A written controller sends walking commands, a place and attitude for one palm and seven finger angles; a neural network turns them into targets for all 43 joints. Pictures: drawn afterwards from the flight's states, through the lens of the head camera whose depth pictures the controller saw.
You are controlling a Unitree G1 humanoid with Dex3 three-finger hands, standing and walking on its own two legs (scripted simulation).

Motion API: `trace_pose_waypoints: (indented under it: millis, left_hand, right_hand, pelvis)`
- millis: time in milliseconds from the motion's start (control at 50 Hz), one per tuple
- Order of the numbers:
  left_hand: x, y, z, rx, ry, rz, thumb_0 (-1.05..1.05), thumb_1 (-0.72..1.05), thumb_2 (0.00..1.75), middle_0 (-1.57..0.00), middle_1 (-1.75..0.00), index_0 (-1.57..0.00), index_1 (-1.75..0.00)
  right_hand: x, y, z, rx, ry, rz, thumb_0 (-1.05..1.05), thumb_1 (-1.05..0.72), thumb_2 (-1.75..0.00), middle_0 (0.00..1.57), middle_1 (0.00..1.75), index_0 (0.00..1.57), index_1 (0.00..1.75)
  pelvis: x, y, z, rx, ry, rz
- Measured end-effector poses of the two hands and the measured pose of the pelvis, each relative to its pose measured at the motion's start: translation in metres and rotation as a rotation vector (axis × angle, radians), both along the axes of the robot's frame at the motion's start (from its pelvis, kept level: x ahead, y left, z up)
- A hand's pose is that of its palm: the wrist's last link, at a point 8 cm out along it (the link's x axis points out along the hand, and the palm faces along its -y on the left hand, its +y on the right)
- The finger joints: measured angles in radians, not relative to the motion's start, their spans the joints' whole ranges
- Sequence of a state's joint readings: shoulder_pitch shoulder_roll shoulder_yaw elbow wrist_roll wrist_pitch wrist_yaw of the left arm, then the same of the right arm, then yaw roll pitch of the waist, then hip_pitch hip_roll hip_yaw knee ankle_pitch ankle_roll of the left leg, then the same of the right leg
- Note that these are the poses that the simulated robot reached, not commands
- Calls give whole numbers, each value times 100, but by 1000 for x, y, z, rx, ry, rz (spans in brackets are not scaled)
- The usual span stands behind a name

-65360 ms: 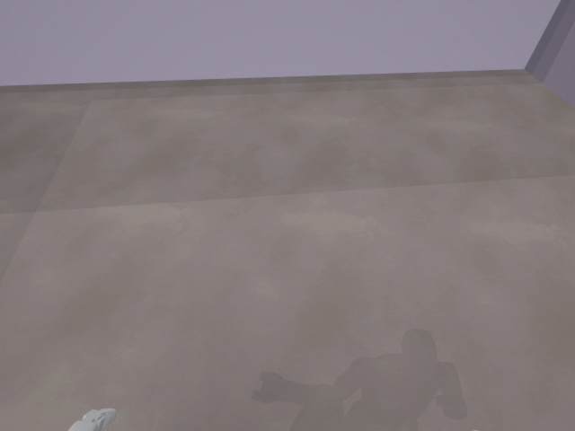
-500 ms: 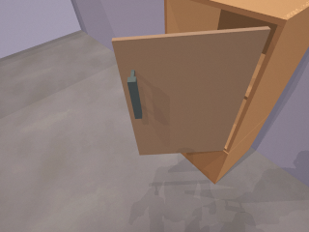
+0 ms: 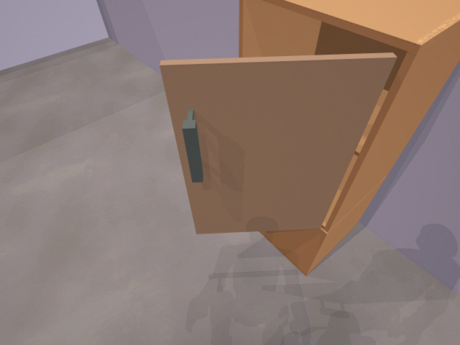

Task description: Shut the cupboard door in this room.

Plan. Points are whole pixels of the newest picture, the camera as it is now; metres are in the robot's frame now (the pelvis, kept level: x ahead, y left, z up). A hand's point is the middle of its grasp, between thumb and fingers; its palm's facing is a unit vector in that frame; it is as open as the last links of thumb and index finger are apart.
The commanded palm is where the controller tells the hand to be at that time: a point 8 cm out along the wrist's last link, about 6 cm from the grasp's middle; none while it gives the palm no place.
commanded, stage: look again from close up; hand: left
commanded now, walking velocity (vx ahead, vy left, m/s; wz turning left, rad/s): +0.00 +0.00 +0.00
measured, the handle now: (194, 146) +0.48 +0.10 +0.07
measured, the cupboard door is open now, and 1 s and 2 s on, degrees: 52 52 52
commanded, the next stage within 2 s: shuffle to correct the standing spot in 0.28 s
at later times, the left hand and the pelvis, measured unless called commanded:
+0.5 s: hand out of the picture +0.01 +0.14 -0.17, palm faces +0.03 -0.98 -0.19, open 7.3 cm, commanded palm none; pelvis +0.02 -0.03 +0.00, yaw +1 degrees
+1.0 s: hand out of the picture +0.01 +0.06 -0.19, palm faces +0.12 -0.98 -0.16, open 7.3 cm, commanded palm none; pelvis +0.04 -0.09 -0.01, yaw +3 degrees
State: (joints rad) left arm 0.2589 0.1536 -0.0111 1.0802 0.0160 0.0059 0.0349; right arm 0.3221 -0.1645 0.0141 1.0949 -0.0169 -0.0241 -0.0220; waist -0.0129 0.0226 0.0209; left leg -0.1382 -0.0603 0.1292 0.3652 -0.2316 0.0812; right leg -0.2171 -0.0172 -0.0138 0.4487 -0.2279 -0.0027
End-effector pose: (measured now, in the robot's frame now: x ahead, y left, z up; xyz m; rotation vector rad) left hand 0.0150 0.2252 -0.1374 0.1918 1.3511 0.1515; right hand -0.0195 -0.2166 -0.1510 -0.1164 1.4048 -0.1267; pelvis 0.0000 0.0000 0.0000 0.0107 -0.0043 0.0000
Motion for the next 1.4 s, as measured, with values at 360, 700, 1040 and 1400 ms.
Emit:
trace_pose_waypoints:
  millis: [360,700,1040,1400]
  left_hand:
    - [-7,-25,-5,-24,44,35,1,93,90,-20,-30,-20,-30]
    - [-12,-62,-15,-63,102,73,0,91,90,-20,-30,-20,-30]
    - [-12,-117,-19,-75,96,138,0,91,90,-20,-30,-20,-30]
    - [27,-115,-8,-27,-31,127,1,92,90,-20,-30,-20,-30]
  right_hand:
    - [39,-21,2,-22,-35,27,1,-91,-90,20,30,20,30]
    - [36,-41,-3,-28,38,10,0,-90,-90,20,30,20,30]
    - [92,-110,3,-100,-18,34,1,-90,-90,20,30,20,30]
    - [96,-131,11,-84,-68,98,1,-94,-90,20,30,20,30]
  pelvis:
    - [17,-18,1,-1,-6,8]
    - [34,-46,-6,15,5,31]
    - [40,-97,-9,-9,21,51]
    - [38,-120,-2,-38,14,76]
